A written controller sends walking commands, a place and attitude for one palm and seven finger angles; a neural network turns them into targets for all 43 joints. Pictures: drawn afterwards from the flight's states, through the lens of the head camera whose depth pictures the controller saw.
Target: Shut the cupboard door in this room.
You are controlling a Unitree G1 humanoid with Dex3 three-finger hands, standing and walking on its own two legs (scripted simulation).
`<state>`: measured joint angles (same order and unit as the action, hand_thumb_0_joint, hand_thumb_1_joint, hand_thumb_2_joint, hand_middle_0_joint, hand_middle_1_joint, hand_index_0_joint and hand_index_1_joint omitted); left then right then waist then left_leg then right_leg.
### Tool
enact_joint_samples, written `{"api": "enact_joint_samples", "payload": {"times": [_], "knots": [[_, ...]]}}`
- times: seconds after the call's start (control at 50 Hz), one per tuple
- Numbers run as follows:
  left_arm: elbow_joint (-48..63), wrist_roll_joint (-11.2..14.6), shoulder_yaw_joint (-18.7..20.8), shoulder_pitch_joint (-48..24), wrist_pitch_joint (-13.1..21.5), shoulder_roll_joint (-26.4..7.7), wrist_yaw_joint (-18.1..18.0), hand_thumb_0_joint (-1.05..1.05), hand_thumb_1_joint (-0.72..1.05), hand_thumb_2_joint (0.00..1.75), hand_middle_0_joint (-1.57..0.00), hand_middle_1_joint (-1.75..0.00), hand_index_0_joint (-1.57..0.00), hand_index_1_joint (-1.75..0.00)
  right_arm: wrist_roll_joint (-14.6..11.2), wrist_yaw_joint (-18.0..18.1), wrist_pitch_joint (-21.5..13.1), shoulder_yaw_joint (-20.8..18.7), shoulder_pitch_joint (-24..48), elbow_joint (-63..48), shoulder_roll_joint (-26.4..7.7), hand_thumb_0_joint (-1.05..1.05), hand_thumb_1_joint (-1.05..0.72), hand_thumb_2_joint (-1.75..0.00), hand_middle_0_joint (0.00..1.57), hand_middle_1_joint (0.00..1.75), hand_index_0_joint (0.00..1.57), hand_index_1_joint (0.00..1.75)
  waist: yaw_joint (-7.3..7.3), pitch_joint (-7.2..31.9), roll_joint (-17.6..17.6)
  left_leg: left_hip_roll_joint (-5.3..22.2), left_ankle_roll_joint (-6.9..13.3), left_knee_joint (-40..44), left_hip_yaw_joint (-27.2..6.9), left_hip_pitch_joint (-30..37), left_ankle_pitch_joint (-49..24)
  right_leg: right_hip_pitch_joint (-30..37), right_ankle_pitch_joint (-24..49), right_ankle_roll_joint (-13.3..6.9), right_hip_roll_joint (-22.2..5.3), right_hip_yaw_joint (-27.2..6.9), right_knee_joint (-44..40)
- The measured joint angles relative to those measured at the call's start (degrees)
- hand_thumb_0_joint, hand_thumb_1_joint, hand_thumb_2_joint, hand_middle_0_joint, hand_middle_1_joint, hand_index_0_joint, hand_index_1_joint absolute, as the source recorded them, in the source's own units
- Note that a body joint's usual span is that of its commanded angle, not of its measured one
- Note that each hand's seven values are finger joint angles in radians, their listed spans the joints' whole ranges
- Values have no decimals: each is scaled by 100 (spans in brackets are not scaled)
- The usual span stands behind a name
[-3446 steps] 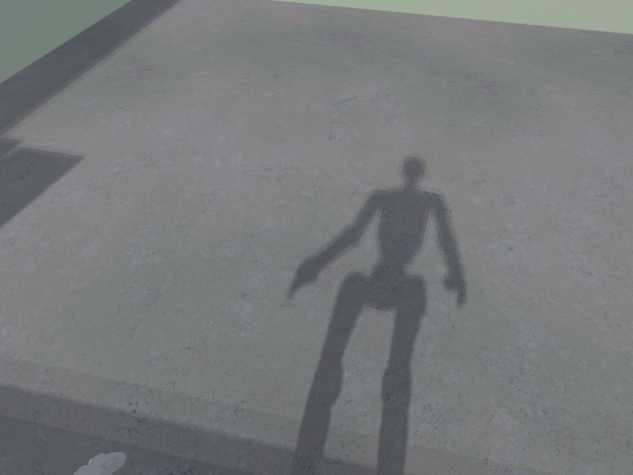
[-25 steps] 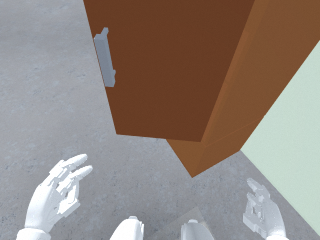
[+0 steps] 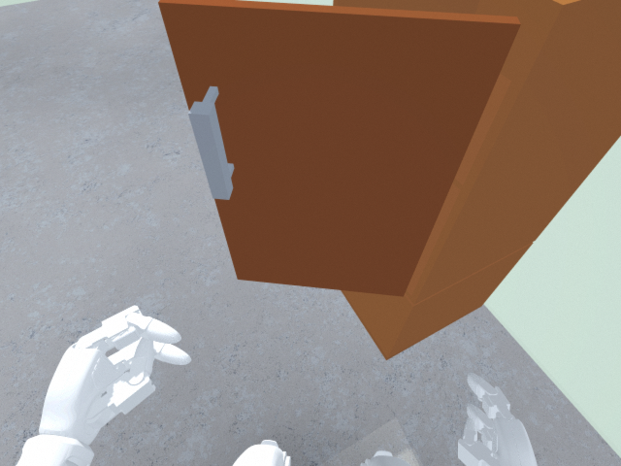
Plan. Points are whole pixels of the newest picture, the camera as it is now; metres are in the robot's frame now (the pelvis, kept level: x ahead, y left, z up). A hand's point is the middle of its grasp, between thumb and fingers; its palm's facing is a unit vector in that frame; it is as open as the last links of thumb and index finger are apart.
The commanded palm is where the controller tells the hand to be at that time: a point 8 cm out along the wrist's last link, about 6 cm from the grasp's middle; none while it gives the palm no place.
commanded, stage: raise the hand and make a fist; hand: left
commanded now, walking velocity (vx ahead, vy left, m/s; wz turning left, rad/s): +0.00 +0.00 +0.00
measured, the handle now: (217, 145) +0.50 +0.18 +0.13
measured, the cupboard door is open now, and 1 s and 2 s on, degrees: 56 56 56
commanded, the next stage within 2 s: bring the fist close to the handle in 1.04 s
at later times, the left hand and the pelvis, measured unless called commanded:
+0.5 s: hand (144, 340) +0.22 +0.19 +0.11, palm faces -0.03 -1.00 -0.07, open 3.1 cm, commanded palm +0.20 +0.24 +0.12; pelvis +0.01 +0.00 +0.02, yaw +1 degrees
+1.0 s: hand (152, 320) +0.24 +0.18 +0.13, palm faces -0.01 -1.00 -0.07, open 3.1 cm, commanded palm +0.21 +0.23 +0.13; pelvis +0.01 -0.01 +0.04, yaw +0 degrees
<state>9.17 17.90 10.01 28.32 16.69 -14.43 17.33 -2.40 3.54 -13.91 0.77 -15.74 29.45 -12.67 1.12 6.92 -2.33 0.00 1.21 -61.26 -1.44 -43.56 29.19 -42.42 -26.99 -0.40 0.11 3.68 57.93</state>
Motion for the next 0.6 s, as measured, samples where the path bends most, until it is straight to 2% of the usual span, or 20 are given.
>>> {"api": "enact_joint_samples", "payload": {"times": [0.12, 0.24, 0.44, 0.6], "knots": [[113, -79, -122, 14, 5, -15, -56, 2, 90, 90, -94, -111, -94, -111, -28, 8, 49, -56, 29, -38, -143, 1, -91, -90, 21, 30, 20, 30, 2, -31, 10, -27, 26, 119, 5, 161, -8, 169, 7, 24, -23, -7, -124], [215, -114, -144, -70, -83, -54, -195, 2, 90, 89, -105, -123, -105, -123, -60, 7, 97, -21, 74, -117, -130, 1, -91, -90, 21, 30, 20, 30, -7, -32, -5, -34, 30, 342, 9, 441, -75, 450, 74, 31, -26, -14, -349], [17, -103, -88, -458, -399, -146, -216, 2, 90, 89, -122, -142, -123, -142, -92, 5, 92, 187, 49, -106, -100, 1, -91, -90, 21, 30, 20, 30, -17, -67, -36, -32, 11, 747, -5, 890, -236, 899, 225, 16, -16, -4, -745], [-116, -91, -26, -779, -579, -190, -233, 2, 90, 89, -128, -149, -129, -149, -113, 19, -14, 228, -21, 68, -163, 1, -91, -90, 21, 30, 20, 30, -35, -129, -62, -36, -8, 1068, 1, 1219, -367, 1209, 335, 2, -17, -12, -1027]]}}
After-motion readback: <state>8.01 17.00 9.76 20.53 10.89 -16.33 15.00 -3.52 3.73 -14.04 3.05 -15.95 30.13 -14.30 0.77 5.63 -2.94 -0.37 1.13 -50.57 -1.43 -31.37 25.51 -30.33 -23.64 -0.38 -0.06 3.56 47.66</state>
